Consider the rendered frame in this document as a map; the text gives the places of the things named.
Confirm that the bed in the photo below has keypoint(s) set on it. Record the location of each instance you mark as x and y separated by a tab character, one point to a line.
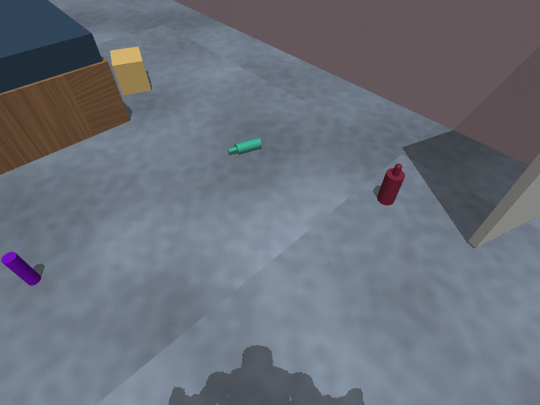
55	87

